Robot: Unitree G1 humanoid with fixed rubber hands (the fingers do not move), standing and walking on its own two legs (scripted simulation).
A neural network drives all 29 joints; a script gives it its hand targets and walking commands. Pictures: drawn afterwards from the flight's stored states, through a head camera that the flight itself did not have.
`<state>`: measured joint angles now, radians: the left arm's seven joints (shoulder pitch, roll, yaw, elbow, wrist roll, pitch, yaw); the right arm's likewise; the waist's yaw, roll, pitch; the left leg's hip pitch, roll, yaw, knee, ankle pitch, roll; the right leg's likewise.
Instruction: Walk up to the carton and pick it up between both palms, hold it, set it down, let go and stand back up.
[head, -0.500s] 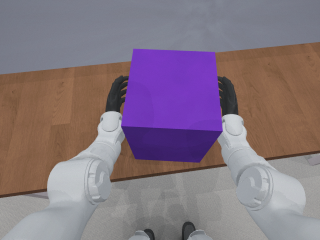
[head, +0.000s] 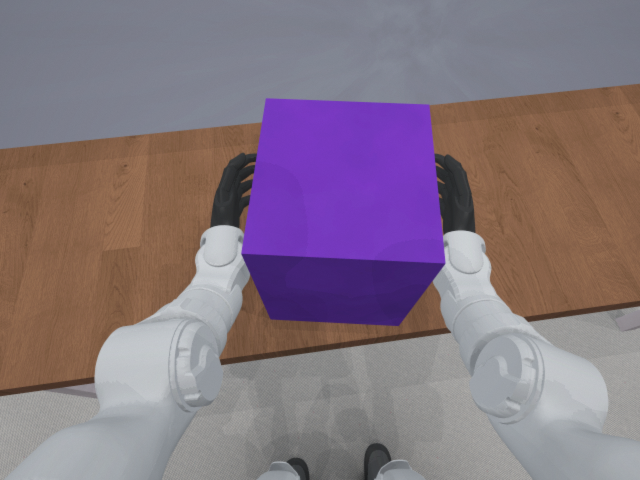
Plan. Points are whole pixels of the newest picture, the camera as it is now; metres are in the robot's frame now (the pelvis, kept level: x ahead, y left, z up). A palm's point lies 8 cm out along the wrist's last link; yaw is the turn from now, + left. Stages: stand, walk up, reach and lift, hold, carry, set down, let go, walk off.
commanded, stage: reach and lift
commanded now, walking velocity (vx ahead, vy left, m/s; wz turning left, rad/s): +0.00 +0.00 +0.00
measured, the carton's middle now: (340, 225) +0.45 +0.01 -0.03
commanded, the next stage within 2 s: none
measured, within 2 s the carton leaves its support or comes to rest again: leaves its support in 0.84 s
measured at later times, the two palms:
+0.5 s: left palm (231, 230) +0.42 +0.15 +0.00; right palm (460, 232) +0.42 -0.14 +0.01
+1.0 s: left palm (231, 244) +0.40 +0.14 +0.01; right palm (466, 241) +0.41 -0.15 +0.02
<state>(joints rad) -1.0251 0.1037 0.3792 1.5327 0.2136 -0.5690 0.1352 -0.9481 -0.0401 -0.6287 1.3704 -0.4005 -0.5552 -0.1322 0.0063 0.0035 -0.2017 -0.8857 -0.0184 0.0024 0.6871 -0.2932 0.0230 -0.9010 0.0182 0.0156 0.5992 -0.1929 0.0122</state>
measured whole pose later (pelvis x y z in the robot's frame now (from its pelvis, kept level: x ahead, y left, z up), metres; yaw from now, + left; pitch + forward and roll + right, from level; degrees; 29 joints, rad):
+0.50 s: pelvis +0.00 +0.00 +0.00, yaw +0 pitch +28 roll -1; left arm -0.96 0.07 0.38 1.53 0.16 -0.61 0.13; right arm -0.89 -0.02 -0.63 1.37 -0.40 -0.59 -0.15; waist 0.01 0.00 -0.23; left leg -0.89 -0.02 0.00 0.69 -0.29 0.02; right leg -0.90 0.02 0.02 0.60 -0.19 0.01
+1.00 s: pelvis -0.02 +0.00 +0.00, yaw +0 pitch +27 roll -1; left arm -0.94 0.06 0.31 1.54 0.05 -0.59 0.12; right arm -0.88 -0.02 -0.62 1.37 -0.39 -0.56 -0.14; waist 0.01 0.00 -0.26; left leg -0.89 -0.02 0.00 0.69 -0.27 0.02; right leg -0.90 0.02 0.02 0.60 -0.17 0.01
